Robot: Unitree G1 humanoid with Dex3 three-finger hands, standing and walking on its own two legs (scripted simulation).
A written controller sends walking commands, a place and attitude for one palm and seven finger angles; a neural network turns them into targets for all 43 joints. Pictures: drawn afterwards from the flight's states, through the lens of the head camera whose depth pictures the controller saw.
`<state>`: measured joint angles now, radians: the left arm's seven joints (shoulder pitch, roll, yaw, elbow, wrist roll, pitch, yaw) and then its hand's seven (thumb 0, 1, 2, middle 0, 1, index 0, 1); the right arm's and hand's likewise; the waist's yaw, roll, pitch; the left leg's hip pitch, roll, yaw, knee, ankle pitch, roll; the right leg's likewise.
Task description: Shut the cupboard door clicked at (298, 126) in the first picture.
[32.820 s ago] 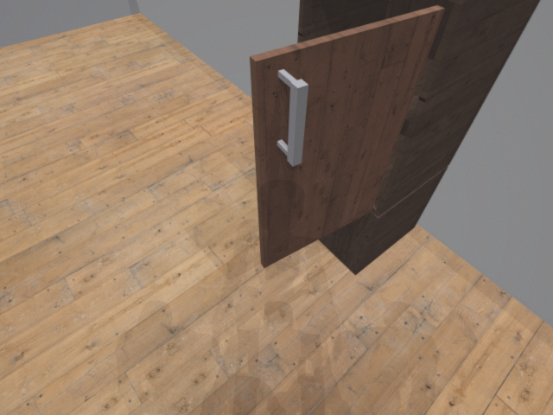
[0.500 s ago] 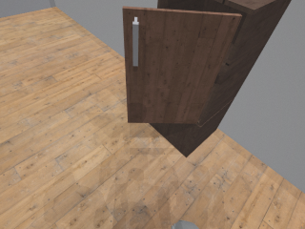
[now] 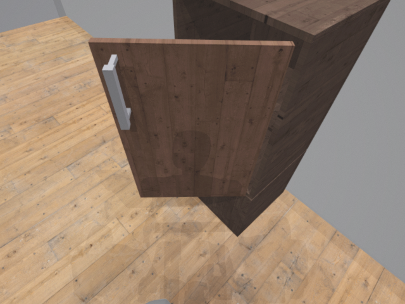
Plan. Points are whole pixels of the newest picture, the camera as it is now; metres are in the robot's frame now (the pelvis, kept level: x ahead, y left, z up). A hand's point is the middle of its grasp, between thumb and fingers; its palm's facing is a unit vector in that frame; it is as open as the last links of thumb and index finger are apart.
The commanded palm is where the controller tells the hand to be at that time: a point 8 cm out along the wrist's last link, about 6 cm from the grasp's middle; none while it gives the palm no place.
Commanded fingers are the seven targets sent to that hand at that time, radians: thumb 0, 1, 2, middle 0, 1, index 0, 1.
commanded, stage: come to a stop and stand still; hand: left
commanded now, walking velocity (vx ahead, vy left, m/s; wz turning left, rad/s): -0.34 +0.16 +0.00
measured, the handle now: (119, 94) +0.49 +0.21 +0.15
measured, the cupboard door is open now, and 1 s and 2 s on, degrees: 49 49 49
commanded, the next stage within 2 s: none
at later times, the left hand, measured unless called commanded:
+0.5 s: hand out of the picture +0.04 +0.21 -0.18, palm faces +0.00 -0.96 -0.26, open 7.4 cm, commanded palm none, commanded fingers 0.00 0.90 0.90 -0.20 -0.30 -0.20 -0.30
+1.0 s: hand out of the picture +0.00 +0.29 -0.17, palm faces -0.04 -0.97 -0.23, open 7.4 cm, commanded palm none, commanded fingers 0.00 0.90 0.90 -0.20 -0.30 -0.20 -0.30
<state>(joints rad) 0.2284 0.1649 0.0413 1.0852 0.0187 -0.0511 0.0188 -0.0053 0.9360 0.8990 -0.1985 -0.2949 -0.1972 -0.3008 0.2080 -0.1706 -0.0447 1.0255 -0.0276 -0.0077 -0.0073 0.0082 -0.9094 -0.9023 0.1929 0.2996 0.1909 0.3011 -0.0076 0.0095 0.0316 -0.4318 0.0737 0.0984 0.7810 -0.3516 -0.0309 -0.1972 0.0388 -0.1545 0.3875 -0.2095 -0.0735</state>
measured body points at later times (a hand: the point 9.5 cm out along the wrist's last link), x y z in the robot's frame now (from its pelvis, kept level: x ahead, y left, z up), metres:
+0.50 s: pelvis +0.01 +0.02 +0.00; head +0.04 +0.02 +0.44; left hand +0.04 +0.26 -0.15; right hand +0.07 -0.23 -0.15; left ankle -0.02 +0.13 -0.71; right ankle +0.00 -0.08 -0.74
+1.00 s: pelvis -0.04 +0.10 +0.00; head -0.03 +0.10 +0.45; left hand +0.00 +0.34 -0.15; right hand -0.03 -0.14 -0.16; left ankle -0.02 +0.14 -0.74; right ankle +0.00 -0.07 -0.74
